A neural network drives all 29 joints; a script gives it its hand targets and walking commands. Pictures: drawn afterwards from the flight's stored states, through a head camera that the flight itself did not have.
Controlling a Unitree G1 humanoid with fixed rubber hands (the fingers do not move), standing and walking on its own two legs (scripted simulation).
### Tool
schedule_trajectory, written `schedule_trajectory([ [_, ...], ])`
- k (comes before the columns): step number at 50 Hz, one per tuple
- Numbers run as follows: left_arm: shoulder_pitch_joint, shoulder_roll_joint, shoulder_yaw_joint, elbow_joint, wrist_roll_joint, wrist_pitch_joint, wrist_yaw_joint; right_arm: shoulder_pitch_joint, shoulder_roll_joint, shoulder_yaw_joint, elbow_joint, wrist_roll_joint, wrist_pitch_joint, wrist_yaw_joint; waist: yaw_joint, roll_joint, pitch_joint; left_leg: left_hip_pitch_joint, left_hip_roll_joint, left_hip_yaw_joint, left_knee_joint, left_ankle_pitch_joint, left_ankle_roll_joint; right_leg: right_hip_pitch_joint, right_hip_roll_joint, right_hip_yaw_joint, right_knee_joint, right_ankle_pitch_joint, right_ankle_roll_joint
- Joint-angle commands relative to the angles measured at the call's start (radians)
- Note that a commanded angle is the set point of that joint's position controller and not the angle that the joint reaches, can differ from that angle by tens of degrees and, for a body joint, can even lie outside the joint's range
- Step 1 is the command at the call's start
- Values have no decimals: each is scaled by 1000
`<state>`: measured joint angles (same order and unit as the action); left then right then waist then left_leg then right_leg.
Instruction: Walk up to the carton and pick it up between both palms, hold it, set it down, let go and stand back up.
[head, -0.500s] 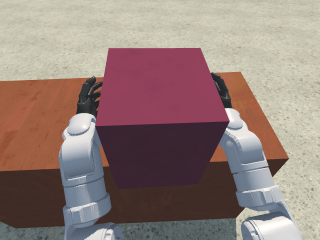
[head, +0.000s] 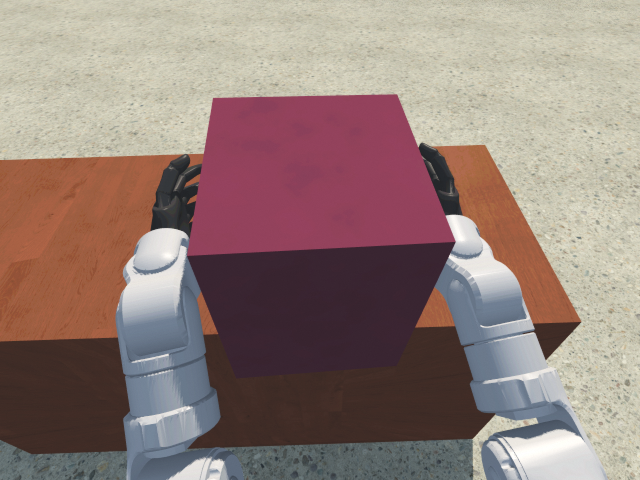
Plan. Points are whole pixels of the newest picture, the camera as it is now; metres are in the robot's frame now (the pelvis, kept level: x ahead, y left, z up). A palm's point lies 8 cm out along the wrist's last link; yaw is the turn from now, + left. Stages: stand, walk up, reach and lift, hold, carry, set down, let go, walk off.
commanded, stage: hold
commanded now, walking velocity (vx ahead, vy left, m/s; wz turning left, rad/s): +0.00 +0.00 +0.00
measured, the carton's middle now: (312, 243) +0.35 +0.01 +0.14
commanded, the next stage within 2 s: none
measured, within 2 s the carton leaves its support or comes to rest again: neither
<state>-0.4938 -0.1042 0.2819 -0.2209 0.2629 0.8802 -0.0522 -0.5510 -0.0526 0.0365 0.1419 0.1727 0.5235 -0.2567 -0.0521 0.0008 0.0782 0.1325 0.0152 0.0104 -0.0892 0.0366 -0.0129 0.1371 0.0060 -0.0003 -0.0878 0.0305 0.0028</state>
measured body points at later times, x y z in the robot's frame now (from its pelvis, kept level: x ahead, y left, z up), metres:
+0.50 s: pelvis -0.01 +0.00 +0.00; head -0.01 +0.00 +0.45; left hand +0.35 +0.16 +0.18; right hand +0.37 -0.14 +0.17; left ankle +0.00 +0.13 -0.76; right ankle +0.00 -0.11 -0.76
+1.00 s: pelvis +0.00 +0.00 +0.00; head +0.00 +0.00 +0.45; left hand +0.35 +0.16 +0.18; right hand +0.37 -0.14 +0.16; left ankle +0.00 +0.13 -0.76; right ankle +0.00 -0.12 -0.76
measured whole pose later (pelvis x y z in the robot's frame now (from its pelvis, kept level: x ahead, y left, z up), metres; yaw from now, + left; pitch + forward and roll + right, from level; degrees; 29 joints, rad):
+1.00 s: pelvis +0.00 +0.00 +0.00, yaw +0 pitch -6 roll +0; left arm -0.47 -0.11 0.28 -0.25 0.27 0.91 -0.05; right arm -0.53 -0.05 0.05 0.12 0.18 0.54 -0.26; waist -0.06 0.00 0.09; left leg 0.16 0.02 0.01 -0.09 0.03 -0.01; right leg 0.17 0.01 0.00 -0.09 0.03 0.00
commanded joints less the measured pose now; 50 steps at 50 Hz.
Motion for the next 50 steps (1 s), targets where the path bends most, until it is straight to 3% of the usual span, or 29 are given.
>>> schedule_trajectory([
  [1,-483,-339,-418,-114,-154,-28,-125,-549,385,330,-270,99,-46,73,-1,17,-451,79,-26,11,30,292,-3,200,22,5,88,290,73],
  [4,-462,-329,-403,-110,-148,-19,-129,-533,358,328,-270,93,-40,72,-5,-6,-422,70,-27,14,18,266,1,205,20,5,84,277,76],
  [12,-465,-336,-424,-152,-157,-6,-124,-541,355,327,-296,102,-39,82,-10,17,-442,114,-21,11,31,289,-12,166,29,-8,76,243,70],
  [15,-476,-317,-391,-98,-139,-3,-127,-541,333,293,-252,72,-35,86,-7,-5,-388,86,-18,15,18,206,-7,144,28,-9,65,158,72],
  [17,-498,-321,-388,-83,-135,-10,-128,-552,336,277,-237,69,-41,92,-3,13,-384,69,-20,21,14,166,-3,131,26,-7,60,117,68],
  [22,-518,-353,-400,-85,-146,-28,-116,-602,359,291,-262,79,-56,99,0,18,-441,95,-16,22,24,191,2,123,26,-5,67,130,64],
  [30,-517,-327,-350,-4,-116,-33,-113,-574,338,250,-163,47,-54,107,5,5,-380,46,-14,28,10,104,8,105,23,-4,56,59,66],
  [37,-522,-372,-420,-111,-160,-48,-105,-618,407,332,-284,97,-69,95,6,12,-545,115,-26,14,37,314,5,182,23,3,89,294,69],
  [40,-465,-357,-423,-132,-157,-33,-107,-567,392,361,-307,110,-58,85,3,-14,-541,123,-29,10,38,356,0,221,24,5,100,371,77],
  [44,-440,-316,-405,-128,-139,-4,-126,-507,359,330,-264,100,-38,75,-4,-4,-423,85,-31,16,18,284,0,212,20,11,86,306,80],
  [50,-504,-336,-411,-124,-154,-14,-132,-568,383,318,-273,92,-42,76,-4,0,-402,51,-23,19,11,213,8,193,18,3,84,224,80],
])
